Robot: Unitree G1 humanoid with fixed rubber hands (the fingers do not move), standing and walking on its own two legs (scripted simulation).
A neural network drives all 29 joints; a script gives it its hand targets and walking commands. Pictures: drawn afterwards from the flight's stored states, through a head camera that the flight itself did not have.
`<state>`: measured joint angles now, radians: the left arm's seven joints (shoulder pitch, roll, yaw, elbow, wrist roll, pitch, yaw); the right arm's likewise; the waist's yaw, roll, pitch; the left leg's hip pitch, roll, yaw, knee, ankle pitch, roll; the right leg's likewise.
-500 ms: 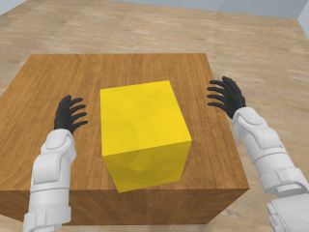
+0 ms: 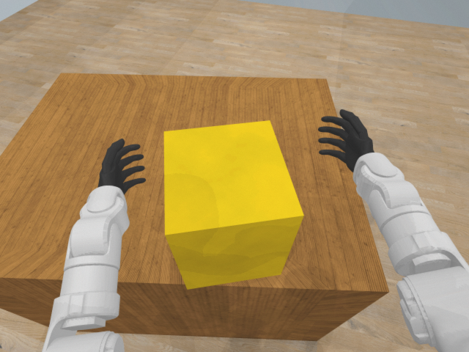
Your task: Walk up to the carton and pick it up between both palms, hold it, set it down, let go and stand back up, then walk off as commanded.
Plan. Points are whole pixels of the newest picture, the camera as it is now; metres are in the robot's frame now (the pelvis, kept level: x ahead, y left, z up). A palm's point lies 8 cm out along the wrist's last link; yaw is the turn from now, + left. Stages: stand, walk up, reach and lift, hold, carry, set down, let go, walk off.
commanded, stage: reach and lift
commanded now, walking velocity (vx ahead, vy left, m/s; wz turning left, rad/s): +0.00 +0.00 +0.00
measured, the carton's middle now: (226, 208) +0.39 +0.08 -0.02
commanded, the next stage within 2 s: none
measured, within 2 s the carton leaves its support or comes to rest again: neither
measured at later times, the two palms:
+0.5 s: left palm (141, 217) +0.34 +0.24 +0.00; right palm (326, 187) +0.44 -0.11 +0.02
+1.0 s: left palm (151, 216) +0.35 +0.22 -0.01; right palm (312, 190) +0.43 -0.08 +0.01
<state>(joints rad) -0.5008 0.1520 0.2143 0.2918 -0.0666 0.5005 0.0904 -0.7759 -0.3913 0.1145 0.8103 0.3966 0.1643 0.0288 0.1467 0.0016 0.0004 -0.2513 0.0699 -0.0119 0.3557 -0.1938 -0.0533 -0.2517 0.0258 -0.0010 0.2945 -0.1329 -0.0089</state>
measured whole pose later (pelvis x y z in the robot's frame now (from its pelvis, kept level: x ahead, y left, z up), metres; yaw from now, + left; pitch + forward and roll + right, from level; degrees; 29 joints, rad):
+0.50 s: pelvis -0.01 +0.00 -0.02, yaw +1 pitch +17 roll -2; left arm -0.68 0.09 0.13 1.12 -0.11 -0.26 0.14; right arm -0.88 -0.25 0.12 1.37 0.32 -0.30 0.00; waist 0.18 0.00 -0.17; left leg -0.63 0.07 -0.04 0.60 -0.26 -0.06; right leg -0.62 0.02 -0.02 0.53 -0.21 -0.01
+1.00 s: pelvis -0.02 -0.01 -0.04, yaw +2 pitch +21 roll -1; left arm -0.76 0.08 0.18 1.22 -0.11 -0.36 0.11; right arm -0.93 -0.17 0.12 1.35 0.27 -0.31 -0.04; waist 0.15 0.00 -0.21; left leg -0.77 0.06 -0.05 0.67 -0.27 -0.07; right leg -0.77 0.02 -0.04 0.66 -0.25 -0.02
